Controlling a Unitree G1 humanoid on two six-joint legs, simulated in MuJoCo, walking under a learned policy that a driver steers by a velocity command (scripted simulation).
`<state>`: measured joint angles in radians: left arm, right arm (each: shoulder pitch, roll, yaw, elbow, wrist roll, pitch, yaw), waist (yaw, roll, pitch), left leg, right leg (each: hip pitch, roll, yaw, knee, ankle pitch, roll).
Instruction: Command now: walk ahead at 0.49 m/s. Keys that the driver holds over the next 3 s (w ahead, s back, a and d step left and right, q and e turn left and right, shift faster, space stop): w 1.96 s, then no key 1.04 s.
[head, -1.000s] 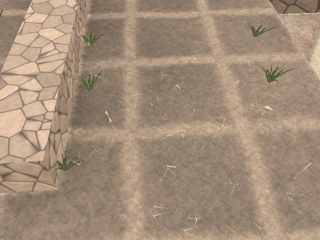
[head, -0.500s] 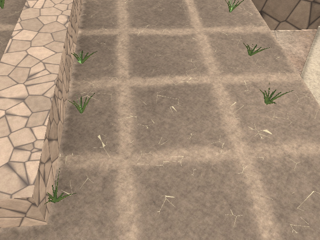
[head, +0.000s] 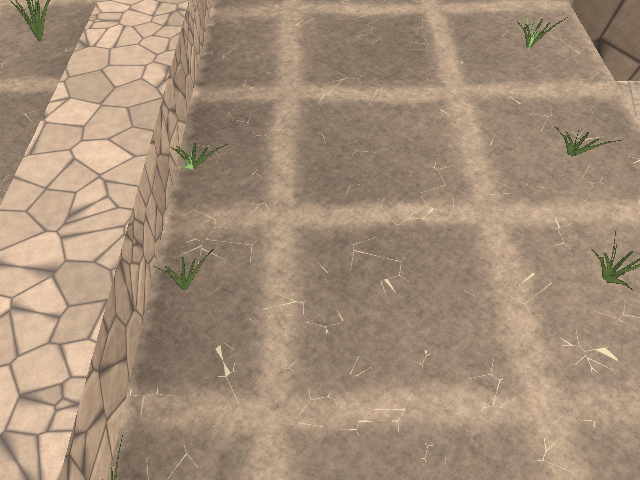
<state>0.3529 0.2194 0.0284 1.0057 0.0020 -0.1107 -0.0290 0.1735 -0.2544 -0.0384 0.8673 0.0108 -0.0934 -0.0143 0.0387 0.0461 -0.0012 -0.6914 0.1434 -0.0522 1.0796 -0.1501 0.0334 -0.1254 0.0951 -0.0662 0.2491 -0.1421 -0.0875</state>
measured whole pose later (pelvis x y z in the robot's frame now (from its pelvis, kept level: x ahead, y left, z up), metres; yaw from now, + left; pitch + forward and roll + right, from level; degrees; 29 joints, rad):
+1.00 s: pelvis +0.56 +0.00 -0.01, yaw -1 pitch +1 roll +0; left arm 0.20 0.24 0.05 0.91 0.00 -0.10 -0.04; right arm 0.27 -0.27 -0.05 0.95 0.02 -0.10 -0.01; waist 0.01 0.04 0.02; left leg -0.46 0.07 -0.03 1.18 -0.33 0.05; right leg -0.32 0.04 -0.07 0.44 -0.15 -0.07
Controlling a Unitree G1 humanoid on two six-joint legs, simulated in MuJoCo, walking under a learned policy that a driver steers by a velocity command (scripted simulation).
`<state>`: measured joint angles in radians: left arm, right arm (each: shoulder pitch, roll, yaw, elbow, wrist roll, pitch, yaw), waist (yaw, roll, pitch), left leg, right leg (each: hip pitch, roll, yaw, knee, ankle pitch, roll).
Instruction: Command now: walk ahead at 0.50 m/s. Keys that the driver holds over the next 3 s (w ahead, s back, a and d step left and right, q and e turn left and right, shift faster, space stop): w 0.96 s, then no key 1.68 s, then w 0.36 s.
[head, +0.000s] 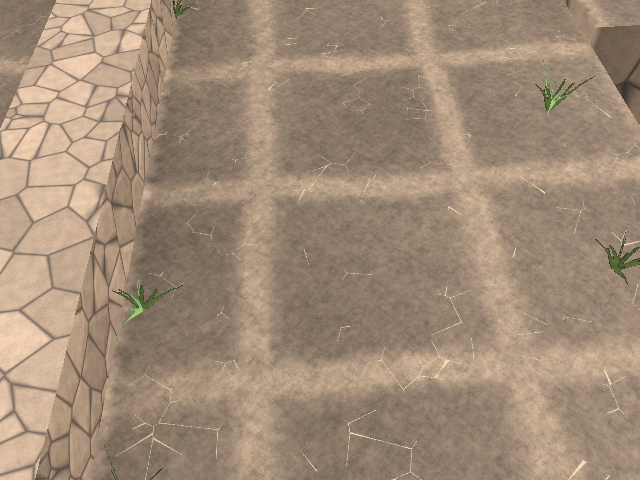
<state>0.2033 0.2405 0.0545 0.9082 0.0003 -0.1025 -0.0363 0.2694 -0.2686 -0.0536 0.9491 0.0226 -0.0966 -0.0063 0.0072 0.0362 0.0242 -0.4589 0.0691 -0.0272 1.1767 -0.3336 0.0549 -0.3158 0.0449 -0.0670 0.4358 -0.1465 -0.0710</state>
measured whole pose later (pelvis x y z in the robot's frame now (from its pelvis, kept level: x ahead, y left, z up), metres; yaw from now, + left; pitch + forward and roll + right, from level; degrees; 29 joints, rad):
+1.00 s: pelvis +0.55 +0.01 -0.02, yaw +0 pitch +2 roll +1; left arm 0.02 0.24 0.06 0.86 -0.01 -0.10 -0.03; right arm 0.38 -0.26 -0.06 1.02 0.01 -0.06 -0.01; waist -0.05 0.00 0.03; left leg -0.02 0.02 0.03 0.58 -0.47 0.00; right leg -0.50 -0.02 -0.04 0.55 -0.08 -0.07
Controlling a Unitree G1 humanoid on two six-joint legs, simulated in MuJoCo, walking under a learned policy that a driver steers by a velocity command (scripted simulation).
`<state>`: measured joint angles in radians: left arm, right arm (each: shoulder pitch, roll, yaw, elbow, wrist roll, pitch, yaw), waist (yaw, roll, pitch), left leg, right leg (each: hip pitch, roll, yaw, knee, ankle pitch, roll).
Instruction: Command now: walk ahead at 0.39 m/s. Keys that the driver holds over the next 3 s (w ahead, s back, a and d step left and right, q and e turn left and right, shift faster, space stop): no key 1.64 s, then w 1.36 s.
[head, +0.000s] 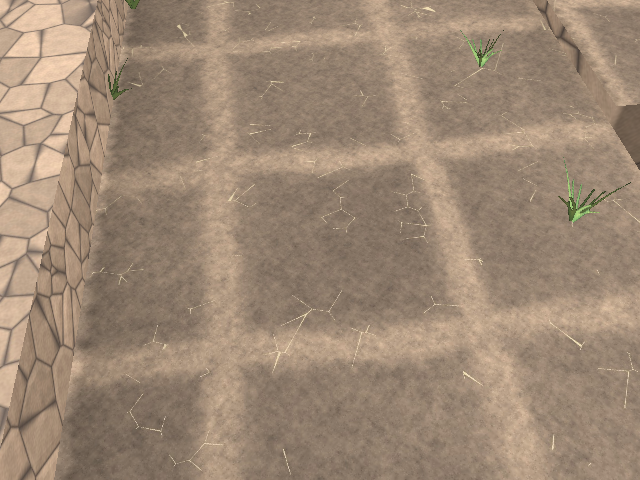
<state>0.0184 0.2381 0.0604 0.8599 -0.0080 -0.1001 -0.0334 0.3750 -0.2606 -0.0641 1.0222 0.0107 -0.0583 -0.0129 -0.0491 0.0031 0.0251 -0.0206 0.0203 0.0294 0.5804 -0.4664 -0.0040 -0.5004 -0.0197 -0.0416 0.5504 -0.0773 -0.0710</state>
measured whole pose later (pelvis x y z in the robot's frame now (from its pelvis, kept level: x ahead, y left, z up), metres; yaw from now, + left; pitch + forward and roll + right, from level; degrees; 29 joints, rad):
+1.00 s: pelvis +0.16 +0.01 +0.02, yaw +0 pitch -1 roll +0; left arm 0.21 0.21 0.03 1.11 0.00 0.00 0.04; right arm 0.10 -0.21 -0.05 1.09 0.00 0.00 -0.03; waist 0.01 0.00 0.04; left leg -0.25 0.00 0.01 0.50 -0.22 0.00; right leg -0.14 -0.01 -0.05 0.49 -0.33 0.00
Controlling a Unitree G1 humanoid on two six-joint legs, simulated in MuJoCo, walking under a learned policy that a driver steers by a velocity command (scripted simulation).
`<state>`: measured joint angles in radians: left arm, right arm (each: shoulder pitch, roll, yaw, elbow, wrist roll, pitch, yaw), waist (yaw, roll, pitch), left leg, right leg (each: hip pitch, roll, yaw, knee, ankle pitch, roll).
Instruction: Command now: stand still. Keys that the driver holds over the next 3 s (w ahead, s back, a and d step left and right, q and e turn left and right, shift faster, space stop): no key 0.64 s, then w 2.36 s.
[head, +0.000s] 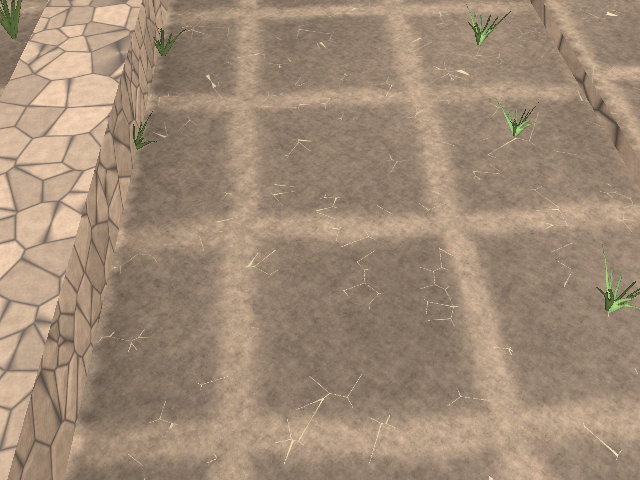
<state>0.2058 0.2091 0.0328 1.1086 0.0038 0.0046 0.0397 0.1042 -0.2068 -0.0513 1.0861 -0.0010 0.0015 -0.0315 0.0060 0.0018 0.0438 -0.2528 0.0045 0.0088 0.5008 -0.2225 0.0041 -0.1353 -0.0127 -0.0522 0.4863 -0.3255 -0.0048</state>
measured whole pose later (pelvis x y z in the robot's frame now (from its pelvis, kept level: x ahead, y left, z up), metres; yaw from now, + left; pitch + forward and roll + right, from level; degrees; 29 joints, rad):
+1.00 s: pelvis +0.08 +0.05 -0.01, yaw +0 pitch +1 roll +0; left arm 0.38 0.24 0.06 1.08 -0.04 -0.07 0.02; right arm 0.24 -0.22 -0.07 1.09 0.02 -0.11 0.00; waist -0.01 -0.04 -0.01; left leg -0.29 0.00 0.08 0.60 -0.32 0.05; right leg -0.28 -0.03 0.03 0.96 -0.47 -0.03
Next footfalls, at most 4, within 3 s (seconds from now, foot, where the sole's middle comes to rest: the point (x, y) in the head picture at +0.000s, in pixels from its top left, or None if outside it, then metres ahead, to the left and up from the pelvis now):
1.42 right None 0.49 -0.09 -0.77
1.98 left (272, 351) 0.81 0.15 -0.77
2.54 right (367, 249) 1.13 -0.09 -0.77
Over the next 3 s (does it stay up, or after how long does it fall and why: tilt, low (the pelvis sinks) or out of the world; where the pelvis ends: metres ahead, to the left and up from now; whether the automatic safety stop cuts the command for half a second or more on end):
stays up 1.20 0.02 0.00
